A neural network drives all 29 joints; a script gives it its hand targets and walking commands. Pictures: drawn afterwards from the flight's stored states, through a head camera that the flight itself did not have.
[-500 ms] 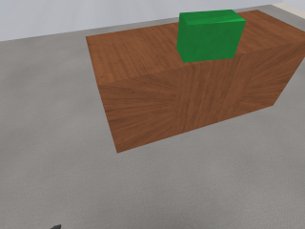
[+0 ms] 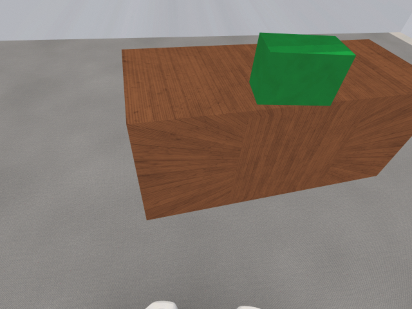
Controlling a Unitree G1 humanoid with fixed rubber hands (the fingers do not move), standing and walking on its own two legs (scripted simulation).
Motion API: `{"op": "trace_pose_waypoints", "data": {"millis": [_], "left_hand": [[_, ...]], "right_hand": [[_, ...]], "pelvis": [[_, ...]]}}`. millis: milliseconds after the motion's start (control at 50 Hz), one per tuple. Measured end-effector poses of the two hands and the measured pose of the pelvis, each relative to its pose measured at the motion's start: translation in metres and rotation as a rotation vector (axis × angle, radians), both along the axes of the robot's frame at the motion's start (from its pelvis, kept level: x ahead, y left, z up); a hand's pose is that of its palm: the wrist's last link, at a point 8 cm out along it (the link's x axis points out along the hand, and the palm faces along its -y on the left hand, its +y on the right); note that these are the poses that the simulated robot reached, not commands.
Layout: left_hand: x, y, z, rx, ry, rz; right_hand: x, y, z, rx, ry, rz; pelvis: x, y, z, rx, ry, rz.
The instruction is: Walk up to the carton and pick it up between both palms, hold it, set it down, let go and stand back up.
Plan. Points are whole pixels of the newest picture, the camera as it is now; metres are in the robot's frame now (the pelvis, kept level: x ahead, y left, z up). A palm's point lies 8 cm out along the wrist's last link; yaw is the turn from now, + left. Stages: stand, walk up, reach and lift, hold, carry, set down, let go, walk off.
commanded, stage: walk up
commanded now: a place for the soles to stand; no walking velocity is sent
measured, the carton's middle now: (296, 70) +0.95 -0.31 +0.02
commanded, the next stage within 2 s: none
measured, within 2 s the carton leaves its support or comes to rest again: neither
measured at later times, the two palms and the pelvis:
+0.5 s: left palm (134, 305) +0.15 +0.16 -0.13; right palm out of the picture +0.18 -0.46 -0.11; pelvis +0.12 -0.15 -0.01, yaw +1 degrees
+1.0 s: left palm (174, 233) +0.32 +0.09 -0.13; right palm out of the picture +0.26 -0.56 -0.14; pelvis +0.22 -0.24 -0.03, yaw -1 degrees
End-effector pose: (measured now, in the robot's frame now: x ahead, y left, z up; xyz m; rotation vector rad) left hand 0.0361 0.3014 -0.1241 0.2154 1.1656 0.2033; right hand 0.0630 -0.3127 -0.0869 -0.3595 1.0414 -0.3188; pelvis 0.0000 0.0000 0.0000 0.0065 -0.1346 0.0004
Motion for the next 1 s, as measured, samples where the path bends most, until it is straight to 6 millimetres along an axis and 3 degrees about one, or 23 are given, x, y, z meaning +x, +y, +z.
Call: {"op": "trace_pose_waypoints", "data": {"millis": [140, 300, 380, 500, 660, 740, 820, 900, 1000], "left_hand": [[0.073, -0.016, 0.012, 0.027, -0.093, -0.059], [0.124, -0.064, 0.008, 0.100, -0.075, -0.095], [0.125, -0.099, -0.001, 0.091, -0.050, -0.046], [0.118, -0.143, -0.004, 0.037, 0.030, 0.040], [0.133, -0.162, -0.019, -0.002, 0.086, 0.093], [0.164, -0.165, -0.025, -0.002, 0.069, 0.064], [0.213, -0.171, -0.015, 0.017, 0.010, 0.011], [0.254, -0.181, -0.003, 0.047, -0.040, -0.033], [0.280, -0.206, -0.001, 0.118, -0.019, -0.059]], "right_hand": [[0.022, -0.034, 0.002, -0.009, -0.019, -0.022], [0.053, -0.100, -0.032, 0.023, 0.003, -0.051], [0.076, -0.127, -0.040, 0.021, 0.069, -0.032], [0.120, -0.145, -0.024, 0.012, 0.127, 0.030], [0.172, -0.159, -0.015, -0.044, 0.149, 0.072], [0.179, -0.165, -0.021, -0.057, 0.121, 0.038], [0.183, -0.181, -0.020, -0.060, 0.093, -0.006], [0.191, -0.204, -0.025, -0.048, 0.086, -0.015], [0.196, -0.248, -0.048, -0.023, 0.115, -0.035]], "pelvis": [[0.027, -0.030, -0.002, 0.034, -0.017, -0.009], [0.069, -0.097, -0.023, 0.069, -0.002, -0.038], [0.090, -0.126, -0.027, 0.065, 0.011, -0.004], [0.123, -0.149, -0.011, 0.024, 0.060, 0.021], [0.164, -0.161, -0.012, -0.014, 0.096, 0.039], [0.179, -0.163, -0.018, 0.001, 0.044, 0.045], [0.192, -0.177, -0.016, 0.009, 0.015, 0.028], [0.203, -0.200, -0.019, 0.027, 0.020, 0.015], [0.218, -0.244, -0.032, 0.056, 0.063, -0.014]]}}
